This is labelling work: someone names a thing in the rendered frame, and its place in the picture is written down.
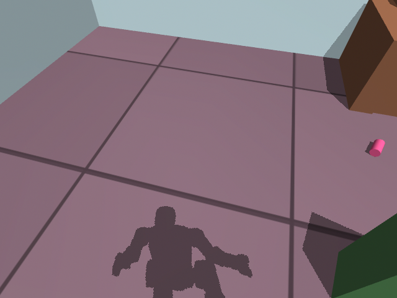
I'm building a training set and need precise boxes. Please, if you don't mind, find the sofa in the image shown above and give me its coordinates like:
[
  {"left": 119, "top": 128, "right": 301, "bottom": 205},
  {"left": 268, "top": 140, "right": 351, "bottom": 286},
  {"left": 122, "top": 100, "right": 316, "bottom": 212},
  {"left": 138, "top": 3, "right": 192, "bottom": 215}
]
[{"left": 339, "top": 0, "right": 397, "bottom": 117}]

